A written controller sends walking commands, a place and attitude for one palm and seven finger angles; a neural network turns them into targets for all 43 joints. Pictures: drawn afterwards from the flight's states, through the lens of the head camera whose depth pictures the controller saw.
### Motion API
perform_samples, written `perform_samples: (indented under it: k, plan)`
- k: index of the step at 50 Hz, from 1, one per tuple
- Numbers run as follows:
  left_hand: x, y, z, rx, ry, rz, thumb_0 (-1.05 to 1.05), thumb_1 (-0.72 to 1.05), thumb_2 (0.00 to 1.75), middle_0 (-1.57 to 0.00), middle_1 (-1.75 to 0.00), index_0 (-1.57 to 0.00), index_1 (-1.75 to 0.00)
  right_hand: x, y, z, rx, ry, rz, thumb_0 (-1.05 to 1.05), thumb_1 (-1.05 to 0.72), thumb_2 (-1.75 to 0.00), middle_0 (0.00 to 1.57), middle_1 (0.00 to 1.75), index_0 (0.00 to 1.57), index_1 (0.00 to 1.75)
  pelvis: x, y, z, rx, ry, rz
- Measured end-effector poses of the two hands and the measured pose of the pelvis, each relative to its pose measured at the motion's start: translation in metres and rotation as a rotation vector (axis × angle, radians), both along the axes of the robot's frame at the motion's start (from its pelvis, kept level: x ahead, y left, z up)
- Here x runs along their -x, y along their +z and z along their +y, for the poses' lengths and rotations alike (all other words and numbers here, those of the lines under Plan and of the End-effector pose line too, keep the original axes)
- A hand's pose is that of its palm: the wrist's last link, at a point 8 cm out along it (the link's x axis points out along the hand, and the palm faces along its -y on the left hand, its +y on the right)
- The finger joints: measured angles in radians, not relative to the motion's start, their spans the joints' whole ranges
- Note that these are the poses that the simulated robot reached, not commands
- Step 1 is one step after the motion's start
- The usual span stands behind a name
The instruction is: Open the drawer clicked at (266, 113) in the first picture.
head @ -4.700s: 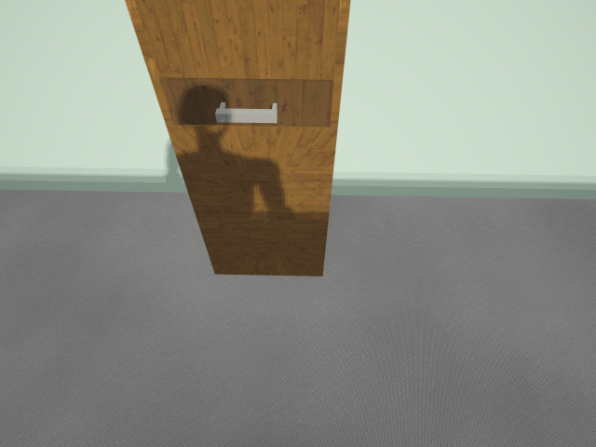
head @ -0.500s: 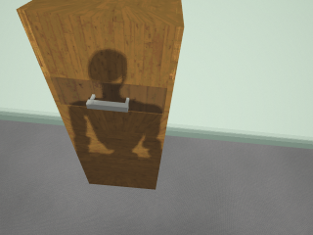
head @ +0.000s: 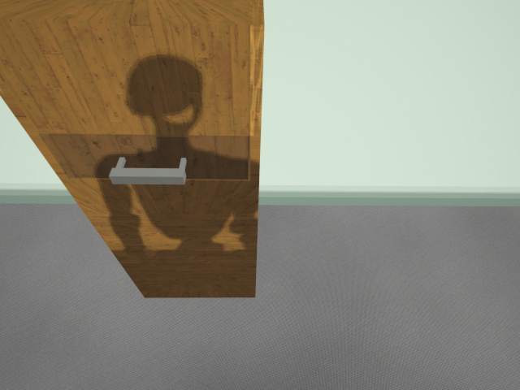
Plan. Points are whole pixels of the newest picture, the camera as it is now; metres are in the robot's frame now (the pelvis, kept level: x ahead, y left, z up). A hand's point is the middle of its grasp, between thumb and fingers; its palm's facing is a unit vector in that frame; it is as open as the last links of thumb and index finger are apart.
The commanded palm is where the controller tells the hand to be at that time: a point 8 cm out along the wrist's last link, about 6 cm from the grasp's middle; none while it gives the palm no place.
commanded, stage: come to a stop and stand still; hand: left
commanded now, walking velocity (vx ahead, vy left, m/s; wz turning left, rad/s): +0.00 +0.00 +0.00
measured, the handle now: (150, 169) +0.51 +0.23 +0.01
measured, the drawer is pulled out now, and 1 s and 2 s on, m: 0.00 0.00 0.00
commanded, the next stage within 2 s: look again from close up in 1.32 s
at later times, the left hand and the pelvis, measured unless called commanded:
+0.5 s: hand out of the picture -0.03 +0.10 -0.16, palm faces +0.02 -0.97 -0.23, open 7.3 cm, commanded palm none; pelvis -0.02 -0.08 +0.00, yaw +1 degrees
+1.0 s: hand out of the picture -0.03 +0.07 -0.17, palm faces +0.06 -0.98 -0.17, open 7.3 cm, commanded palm none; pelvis +0.00 -0.08 +0.00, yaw +2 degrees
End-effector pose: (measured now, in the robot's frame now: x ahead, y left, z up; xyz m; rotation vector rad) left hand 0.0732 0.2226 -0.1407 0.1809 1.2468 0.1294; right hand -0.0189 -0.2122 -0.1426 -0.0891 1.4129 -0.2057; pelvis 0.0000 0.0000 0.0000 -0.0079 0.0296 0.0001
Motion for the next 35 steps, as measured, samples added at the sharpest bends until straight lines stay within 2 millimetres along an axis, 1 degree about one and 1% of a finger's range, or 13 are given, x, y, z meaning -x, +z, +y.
perform_samples:
  k: [3, 5, 9, 13, 18, 24, 27, 31, 35]
  plan:
    - [0.002, -0.001, -0.013, -0.015, -0.013, -0.032, 0.01, 0.92, 0.9, -0.2, -0.3, -0.2, -0.3, -0.009, -0.01, -0.022, 0.01, -0.002, -0.061, 0.01, -0.9, -0.9, 0.2, 0.3, 0.2, 0.3, 0.001, -0.008, -0.012, -0.022, -0.014, -0.005]
    - [0.006, 0.004, -0.019, -0.032, -0.027, -0.04, 0.0, 0.93, 0.9, -0.2, -0.3, -0.2, -0.3, -0.016, -0.015, -0.034, 0.009, -0.006, -0.102, 0.01, -0.9, -0.9, 0.2, 0.3, 0.2, 0.3, 0.004, -0.008, -0.018, -0.013, -0.014, -0.022]
    - [0.017, 0.013, -0.03, -0.054, -0.035, -0.057, 0.0, 0.93, 0.9, -0.2, -0.3, -0.2, -0.3, -0.025, -0.016, -0.048, -0.01, 0.008, -0.16, 0.0, -0.91, -0.9, 0.19, 0.3, 0.2, 0.3, 0.008, -0.006, -0.033, -0.023, -0.001, -0.052]
    - [0.032, 0.017, -0.041, -0.061, -0.015, -0.06, 0.0, 0.93, 0.9, -0.21, -0.3, -0.2, -0.3, -0.026, -0.014, -0.058, -0.028, 0.036, -0.172, 0.0, -0.91, -0.9, 0.19, 0.3, 0.2, 0.3, 0.013, -0.003, -0.047, -0.029, 0.005, -0.073]
    - [0.061, 0.018, -0.054, -0.062, 0.007, -0.013, 0.0, 0.93, 0.9, -0.21, -0.3, -0.2, -0.3, -0.013, -0.014, -0.071, -0.042, 0.062, -0.131, 0.01, -0.91, -0.9, 0.19, 0.3, 0.2, 0.3, 0.02, 0.001, -0.062, -0.03, 0.011, -0.078]
    - [0.102, 0.012, -0.074, -0.032, 0.041, 0.093, 0.01, 0.92, 0.9, -0.2, -0.3, -0.2, -0.3, 0.013, -0.012, -0.083, -0.046, 0.072, -0.035, 0.0, -0.91, -0.9, 0.19, 0.3, 0.2, 0.3, 0.023, 0.003, -0.076, -0.026, 0.021, -0.073]
    - [0.118, 0.01, -0.085, -0.011, 0.06, 0.142, 0.01, 0.92, 0.9, -0.2, -0.3, -0.2, -0.3, 0.025, -0.011, -0.087, -0.044, 0.071, 0.016, 0.0, -0.91, -0.9, 0.19, 0.3, 0.2, 0.3, 0.022, 0.004, -0.081, -0.024, 0.025, -0.07]
    - [0.133, 0.006, -0.099, 0.017, 0.082, 0.187, 0.01, 0.91, 0.9, -0.2, -0.3, -0.2, -0.3, 0.036, -0.008, -0.09, -0.04, 0.069, 0.066, 0.01, -0.91, -0.9, 0.19, 0.3, 0.2, 0.3, 0.018, 0.005, -0.085, -0.021, 0.03, -0.067]
    - [0.138, 0.004, -0.108, 0.039, 0.096, 0.211, 0.01, 0.91, 0.9, -0.21, -0.3, -0.2, -0.3, 0.038, -0.006, -0.088, -0.037, 0.068, 0.088, 0.01, -0.91, -0.9, 0.19, 0.3, 0.2, 0.3, 0.014, 0.005, -0.087, -0.018, 0.033, -0.064]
